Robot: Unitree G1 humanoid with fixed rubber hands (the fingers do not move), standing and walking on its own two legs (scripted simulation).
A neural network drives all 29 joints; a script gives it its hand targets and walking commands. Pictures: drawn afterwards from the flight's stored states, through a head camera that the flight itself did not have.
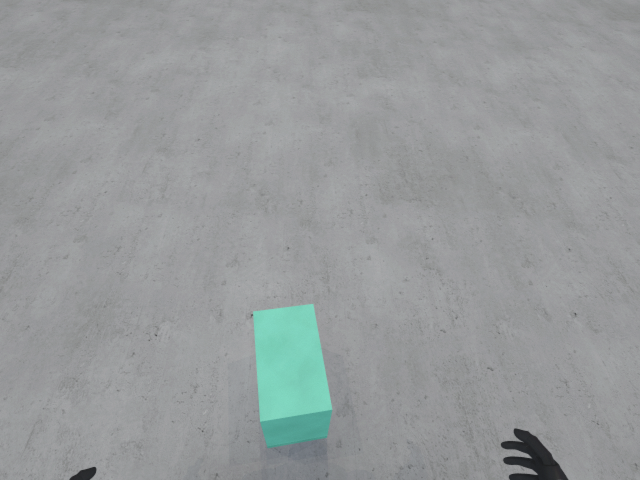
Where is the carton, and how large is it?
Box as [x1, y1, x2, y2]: [253, 304, 331, 447]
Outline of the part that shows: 312,304 253,311 260,422 267,447 326,437 331,413 331,405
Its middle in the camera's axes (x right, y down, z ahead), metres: -0.09 +0.38 +1.10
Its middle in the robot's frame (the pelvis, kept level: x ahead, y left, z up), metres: +0.48 +0.06 -0.62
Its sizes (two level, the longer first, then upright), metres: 0.298 0.173 0.262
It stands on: the floor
